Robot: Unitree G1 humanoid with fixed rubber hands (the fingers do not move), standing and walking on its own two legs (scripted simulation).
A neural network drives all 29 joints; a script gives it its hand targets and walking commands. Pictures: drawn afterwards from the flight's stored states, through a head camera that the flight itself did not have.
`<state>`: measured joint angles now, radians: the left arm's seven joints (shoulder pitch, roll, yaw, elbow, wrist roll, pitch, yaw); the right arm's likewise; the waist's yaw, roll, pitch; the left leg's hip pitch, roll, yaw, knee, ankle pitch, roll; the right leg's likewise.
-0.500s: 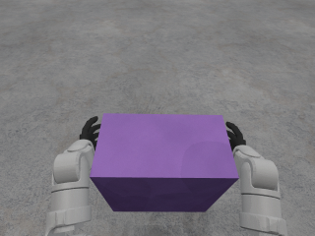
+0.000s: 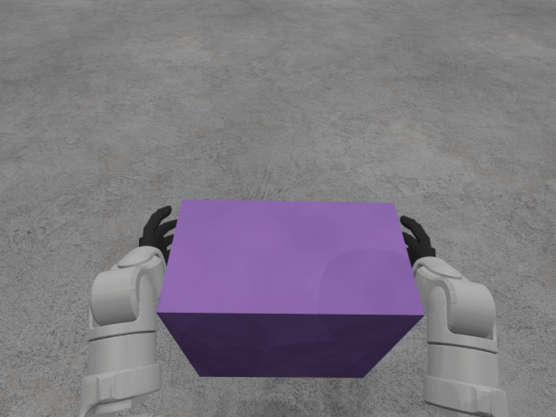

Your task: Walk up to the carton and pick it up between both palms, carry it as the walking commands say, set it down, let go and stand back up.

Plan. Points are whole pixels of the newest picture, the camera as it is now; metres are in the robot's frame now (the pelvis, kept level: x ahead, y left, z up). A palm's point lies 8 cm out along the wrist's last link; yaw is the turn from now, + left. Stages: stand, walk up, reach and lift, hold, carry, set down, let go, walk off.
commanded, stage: carry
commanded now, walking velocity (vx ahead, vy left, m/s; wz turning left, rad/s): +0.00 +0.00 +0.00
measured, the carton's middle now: (284, 300) +0.29 +0.00 +0.03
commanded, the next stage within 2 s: none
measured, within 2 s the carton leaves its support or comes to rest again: neither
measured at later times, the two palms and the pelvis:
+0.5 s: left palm (159, 256) +0.32 +0.18 +0.09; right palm (417, 268) +0.31 -0.18 +0.08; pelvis +0.00 +0.00 +0.00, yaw +0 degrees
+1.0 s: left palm (202, 214) +0.40 +0.13 +0.09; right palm (440, 252) +0.33 -0.22 +0.08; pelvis +0.11 -0.01 -0.01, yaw -8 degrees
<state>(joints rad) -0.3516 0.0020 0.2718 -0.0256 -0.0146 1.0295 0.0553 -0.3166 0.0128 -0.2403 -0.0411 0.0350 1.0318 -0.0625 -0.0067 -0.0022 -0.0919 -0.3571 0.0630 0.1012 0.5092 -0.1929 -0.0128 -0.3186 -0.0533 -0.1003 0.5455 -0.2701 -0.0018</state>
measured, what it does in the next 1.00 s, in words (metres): shifts its weight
